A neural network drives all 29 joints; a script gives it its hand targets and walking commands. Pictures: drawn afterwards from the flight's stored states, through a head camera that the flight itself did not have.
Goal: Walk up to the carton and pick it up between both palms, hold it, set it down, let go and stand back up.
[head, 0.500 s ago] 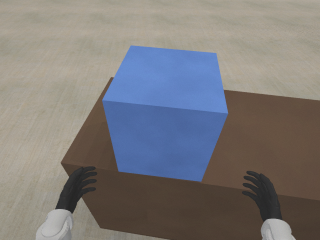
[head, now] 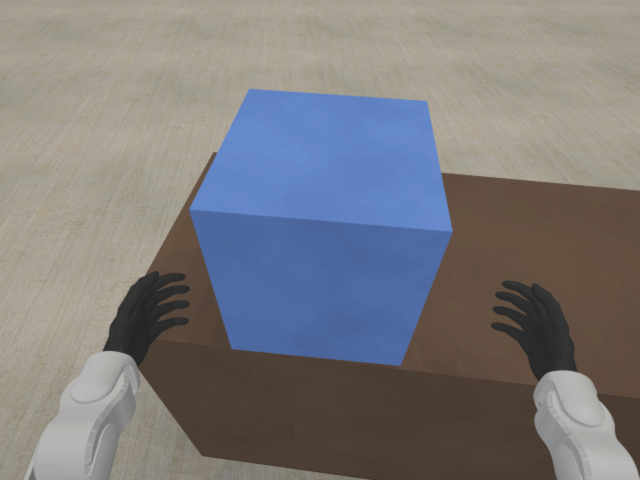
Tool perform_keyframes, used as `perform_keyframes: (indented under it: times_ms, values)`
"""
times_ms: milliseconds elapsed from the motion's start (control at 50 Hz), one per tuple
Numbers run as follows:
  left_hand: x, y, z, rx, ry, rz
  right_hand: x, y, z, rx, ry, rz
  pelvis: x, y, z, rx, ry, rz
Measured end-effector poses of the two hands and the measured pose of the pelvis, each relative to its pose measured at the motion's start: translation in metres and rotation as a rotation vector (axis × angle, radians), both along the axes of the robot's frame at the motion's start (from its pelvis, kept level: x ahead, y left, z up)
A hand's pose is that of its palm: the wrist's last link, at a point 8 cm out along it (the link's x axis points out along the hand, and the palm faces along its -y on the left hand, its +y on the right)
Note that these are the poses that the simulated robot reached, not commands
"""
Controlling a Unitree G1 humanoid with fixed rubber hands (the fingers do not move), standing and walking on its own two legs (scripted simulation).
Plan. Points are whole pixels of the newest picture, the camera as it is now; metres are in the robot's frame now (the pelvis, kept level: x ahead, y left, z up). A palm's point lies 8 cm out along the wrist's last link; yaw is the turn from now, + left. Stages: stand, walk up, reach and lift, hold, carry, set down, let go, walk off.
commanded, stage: reach and lift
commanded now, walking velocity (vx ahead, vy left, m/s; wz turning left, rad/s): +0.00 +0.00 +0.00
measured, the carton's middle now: (325, 229) +0.46 +0.00 +0.07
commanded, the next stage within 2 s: none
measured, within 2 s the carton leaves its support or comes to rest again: neither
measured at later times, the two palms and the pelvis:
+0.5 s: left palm (134, 276) +0.32 +0.22 +0.13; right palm (555, 300) +0.29 -0.26 +0.12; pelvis -0.01 +0.00 +0.00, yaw +0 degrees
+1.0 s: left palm (136, 204) +0.38 +0.22 +0.18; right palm (562, 225) +0.35 -0.27 +0.18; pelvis -0.02 -0.01 +0.00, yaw +1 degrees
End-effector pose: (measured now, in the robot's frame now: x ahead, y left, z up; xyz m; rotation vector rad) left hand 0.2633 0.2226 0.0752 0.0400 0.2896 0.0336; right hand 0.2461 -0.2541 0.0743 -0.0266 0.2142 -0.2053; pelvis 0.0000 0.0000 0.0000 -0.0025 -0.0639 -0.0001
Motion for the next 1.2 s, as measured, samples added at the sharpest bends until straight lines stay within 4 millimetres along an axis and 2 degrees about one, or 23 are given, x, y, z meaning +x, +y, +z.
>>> perform_keyframes:
  times_ms: [120, 300, 500, 600, 720, 920, 1100, 1200]
  values:
    - [0.010, -0.003, 0.006, 0.000, 0.015, -0.004, 0.007, 0.002, 0.007, 0.007, 0.011, 0.013, 0.001, -0.002, 0.000, -0.002, 0.006, -0.002]
    - [0.034, -0.002, 0.039, 0.013, -0.042, -0.006, 0.028, -0.001, 0.037, -0.001, -0.057, 0.019, 0.000, -0.001, 0.000, -0.001, 0.021, -0.003]
    - [0.054, -0.003, 0.051, 0.012, 0.000, -0.002, 0.044, -0.004, 0.047, 0.020, -0.014, 0.019, -0.005, -0.001, 0.000, -0.002, 0.025, -0.004]
    - [0.063, -0.005, 0.065, 0.008, -0.030, -0.003, 0.052, -0.006, 0.066, 0.012, -0.054, 0.027, -0.009, -0.002, 0.000, -0.003, 0.038, -0.002]
    - [0.081, -0.007, 0.085, 0.003, -0.046, 0.004, 0.070, -0.012, 0.087, 0.024, -0.062, 0.024, -0.014, -0.004, 0.000, -0.002, 0.056, 0.000]
    - [0.105, -0.004, 0.096, 0.017, -0.007, 0.022, 0.096, -0.016, 0.091, 0.052, 0.004, 0.036, -0.018, -0.006, 0.000, -0.004, 0.085, 0.007]
    - [0.125, -0.004, 0.127, 0.019, -0.059, 0.018, 0.121, -0.012, 0.125, 0.053, -0.049, 0.049, -0.016, -0.006, -0.001, -0.008, 0.113, 0.019]
    - [0.136, 0.000, 0.136, 0.021, -0.041, 0.029, 0.131, -0.017, 0.134, 0.055, -0.015, 0.026, -0.015, -0.005, -0.001, -0.011, 0.117, 0.025]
